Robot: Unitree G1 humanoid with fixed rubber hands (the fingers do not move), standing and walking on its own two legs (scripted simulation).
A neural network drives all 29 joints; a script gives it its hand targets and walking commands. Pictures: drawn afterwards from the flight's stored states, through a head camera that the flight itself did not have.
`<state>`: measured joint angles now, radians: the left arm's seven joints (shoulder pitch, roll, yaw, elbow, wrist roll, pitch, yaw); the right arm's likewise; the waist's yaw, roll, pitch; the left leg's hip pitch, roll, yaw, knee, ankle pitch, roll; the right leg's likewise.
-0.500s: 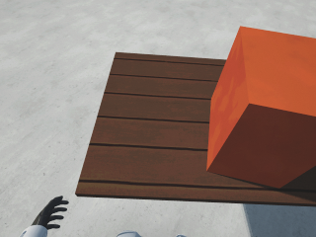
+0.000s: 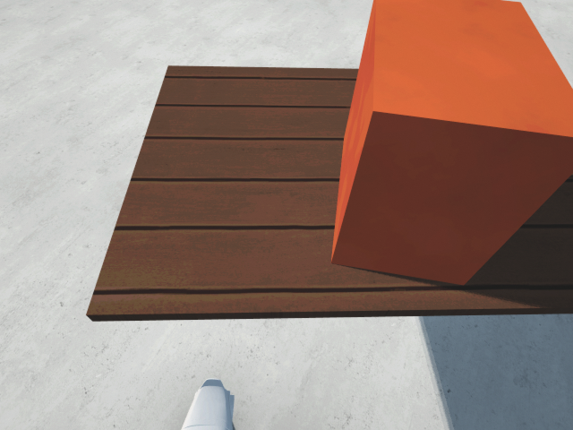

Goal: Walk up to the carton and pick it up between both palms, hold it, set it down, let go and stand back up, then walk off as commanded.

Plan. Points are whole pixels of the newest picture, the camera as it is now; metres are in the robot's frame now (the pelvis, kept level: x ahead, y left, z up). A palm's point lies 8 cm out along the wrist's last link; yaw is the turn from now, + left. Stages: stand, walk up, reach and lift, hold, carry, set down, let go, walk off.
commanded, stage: walk up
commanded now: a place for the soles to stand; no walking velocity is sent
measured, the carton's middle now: (420, 139) +0.50 -0.16 +0.14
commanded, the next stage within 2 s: none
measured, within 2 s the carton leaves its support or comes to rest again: neither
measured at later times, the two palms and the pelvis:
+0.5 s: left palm out of the picture -0.02 +0.28 -0.08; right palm out of the picture +0.06 -0.34 -0.07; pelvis -0.04 -0.03 +0.02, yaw +5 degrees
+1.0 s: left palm out of the picture +0.03 +0.29 -0.08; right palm out of the picture +0.07 -0.33 -0.07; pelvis -0.03 -0.02 +0.02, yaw +4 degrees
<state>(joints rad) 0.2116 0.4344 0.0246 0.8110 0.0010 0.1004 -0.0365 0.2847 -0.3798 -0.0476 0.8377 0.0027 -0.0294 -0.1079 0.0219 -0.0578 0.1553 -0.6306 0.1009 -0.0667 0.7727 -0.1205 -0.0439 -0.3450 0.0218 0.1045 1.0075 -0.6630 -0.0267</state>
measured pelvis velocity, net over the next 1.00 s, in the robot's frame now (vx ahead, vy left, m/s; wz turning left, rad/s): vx -0.03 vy -0.02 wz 0.08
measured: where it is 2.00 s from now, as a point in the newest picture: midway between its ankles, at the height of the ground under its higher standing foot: outside the picture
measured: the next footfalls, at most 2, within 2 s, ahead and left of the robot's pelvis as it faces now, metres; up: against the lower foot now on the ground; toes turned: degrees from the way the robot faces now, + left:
left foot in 0.40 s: +0.05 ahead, +0.13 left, +0.00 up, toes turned +0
right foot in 1.68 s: +0.03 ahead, -0.22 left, +0.00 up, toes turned +4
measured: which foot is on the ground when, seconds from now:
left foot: down 0.00-0.02, up 0.04-0.38, down 0.40-1.00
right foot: down 0.00-1.00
